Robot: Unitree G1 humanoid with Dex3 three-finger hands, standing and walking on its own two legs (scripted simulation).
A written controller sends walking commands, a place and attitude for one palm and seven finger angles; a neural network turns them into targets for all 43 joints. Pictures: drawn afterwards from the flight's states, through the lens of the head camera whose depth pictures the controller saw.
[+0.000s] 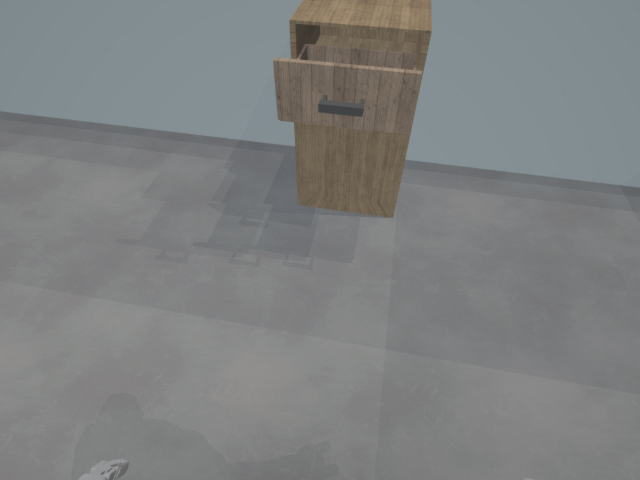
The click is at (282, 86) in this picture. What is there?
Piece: drawer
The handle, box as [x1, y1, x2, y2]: [318, 95, 363, 116]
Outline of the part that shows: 318,104 318,111 320,112 357,116 362,115 363,99 360,100 359,104 330,101 327,100 326,95 324,95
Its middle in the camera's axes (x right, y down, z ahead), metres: +0.06 -0.37 +1.07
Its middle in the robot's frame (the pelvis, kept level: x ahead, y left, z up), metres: +1.05 +0.00 -0.06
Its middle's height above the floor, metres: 0.71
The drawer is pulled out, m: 0.29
